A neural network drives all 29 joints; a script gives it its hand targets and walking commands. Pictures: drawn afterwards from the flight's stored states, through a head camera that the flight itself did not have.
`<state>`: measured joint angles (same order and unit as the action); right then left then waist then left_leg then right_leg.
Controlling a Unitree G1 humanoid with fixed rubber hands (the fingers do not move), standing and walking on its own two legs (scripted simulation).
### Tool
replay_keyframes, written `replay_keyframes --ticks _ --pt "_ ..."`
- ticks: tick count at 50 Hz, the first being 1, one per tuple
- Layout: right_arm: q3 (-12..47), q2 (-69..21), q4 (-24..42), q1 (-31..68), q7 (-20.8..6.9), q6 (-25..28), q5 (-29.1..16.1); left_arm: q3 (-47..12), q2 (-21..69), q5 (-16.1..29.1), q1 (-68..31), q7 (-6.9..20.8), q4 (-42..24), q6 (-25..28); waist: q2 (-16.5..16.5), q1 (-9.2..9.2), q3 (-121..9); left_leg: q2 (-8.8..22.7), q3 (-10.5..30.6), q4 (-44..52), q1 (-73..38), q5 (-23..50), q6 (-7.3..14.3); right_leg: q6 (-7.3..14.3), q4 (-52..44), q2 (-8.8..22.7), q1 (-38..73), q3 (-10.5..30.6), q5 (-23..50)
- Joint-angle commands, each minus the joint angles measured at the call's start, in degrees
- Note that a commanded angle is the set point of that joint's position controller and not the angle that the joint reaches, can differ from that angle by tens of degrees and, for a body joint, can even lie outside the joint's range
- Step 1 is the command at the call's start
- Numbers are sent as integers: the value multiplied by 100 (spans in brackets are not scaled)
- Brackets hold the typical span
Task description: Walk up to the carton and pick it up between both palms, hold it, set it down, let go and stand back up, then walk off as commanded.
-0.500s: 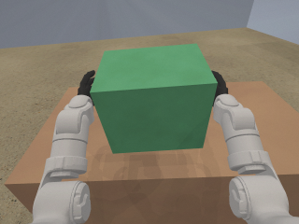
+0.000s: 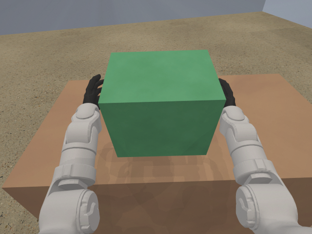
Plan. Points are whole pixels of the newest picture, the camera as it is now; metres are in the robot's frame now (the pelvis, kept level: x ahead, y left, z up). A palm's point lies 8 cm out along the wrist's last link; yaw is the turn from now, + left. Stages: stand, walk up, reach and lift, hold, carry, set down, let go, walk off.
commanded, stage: set down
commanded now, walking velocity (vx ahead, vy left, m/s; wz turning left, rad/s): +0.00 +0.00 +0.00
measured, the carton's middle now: (160, 105) +0.44 -0.02 +0.16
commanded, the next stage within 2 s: none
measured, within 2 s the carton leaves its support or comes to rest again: neither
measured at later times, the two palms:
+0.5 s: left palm (94, 112) +0.42 +0.16 +0.15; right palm (219, 111) +0.42 -0.19 +0.14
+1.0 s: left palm (99, 120) +0.43 +0.16 +0.12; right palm (219, 118) +0.43 -0.19 +0.11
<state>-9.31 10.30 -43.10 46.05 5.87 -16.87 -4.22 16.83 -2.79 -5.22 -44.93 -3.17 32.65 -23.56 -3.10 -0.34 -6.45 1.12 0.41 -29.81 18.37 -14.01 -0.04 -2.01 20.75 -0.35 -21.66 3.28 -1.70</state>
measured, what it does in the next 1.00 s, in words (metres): stands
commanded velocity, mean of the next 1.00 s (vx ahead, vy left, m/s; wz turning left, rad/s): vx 0.00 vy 0.00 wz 0.00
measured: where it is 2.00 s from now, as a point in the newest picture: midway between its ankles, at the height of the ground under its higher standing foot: outside the picture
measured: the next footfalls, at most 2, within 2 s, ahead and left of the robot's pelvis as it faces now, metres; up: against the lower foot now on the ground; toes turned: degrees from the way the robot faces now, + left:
none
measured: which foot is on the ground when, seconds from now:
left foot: down 0.00-1.00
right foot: down 0.00-1.00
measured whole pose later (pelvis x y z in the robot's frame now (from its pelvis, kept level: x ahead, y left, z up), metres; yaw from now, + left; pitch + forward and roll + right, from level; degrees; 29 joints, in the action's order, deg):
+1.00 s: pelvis +0.02 +0.01 +0.00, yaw +0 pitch +5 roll -2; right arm -13.7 9.0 -51.2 43.0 3.0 -3.8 1.3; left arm 16.8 -0.3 -3.4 -40.5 -4.7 41.9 -8.0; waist -3.3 -0.3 -4.2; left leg 1.4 0.4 -29.0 18.3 -15.3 -0.1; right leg -2.0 18.0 -0.6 -20.6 3.3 -2.0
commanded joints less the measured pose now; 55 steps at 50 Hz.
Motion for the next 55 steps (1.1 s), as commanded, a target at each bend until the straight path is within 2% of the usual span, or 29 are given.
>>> replay_keyframes --ticks 1,11,18,23,34,42,55 --pt "1561 -3784 2352 5018 -1104 878 -376 -2382 3520 832 -4251 877 -873 639 570 -370 -3573 -317 234 1466 -505 584 -155 166 -202 -429 3453 -698 144" --pt "1731 -3642 2218 4164 -1050 1044 -454 -3005 3719 949 -3879 779 -1399 900 331 -660 -3985 -303 299 1048 -1412 2032 -462 206 -234 -508 3047 -753 1047" --pt "1631 -3531 2111 3943 -1091 1186 -397 -3265 3841 979 -3915 684 -1534 1064 183 -799 -4070 -239 375 878 -1717 2484 -619 224 -269 -545 2705 -764 1107" --pt "1478 -3457 2007 3935 -1114 1308 -260 -3204 3862 909 -3825 660 -1236 1165 166 -828 -3947 -232 376 904 -1598 2319 -630 230 -300 -543 2658 -761 1008" --pt "987 -3488 1411 3930 -1172 1509 320 -2599 3587 636 -3930 795 -260 1457 380 -797 -3313 -303 220 1316 -833 824 -428 190 -358 -395 2937 -720 435" --pt "856 -3624 1201 3982 -1233 1860 558 -2708 3695 709 -4315 708 -130 1943 291 -872 -3815 -273 201 1223 -728 963 -477 186 -251 -382 2857 -767 605" --pt "657 -3624 767 3635 -1250 2134 844 -2624 3673 599 -4241 679 334 2361 327 -946 -3790 -235 147 1071 -766 1375 -561 165 -225 -366 2704 -780 921"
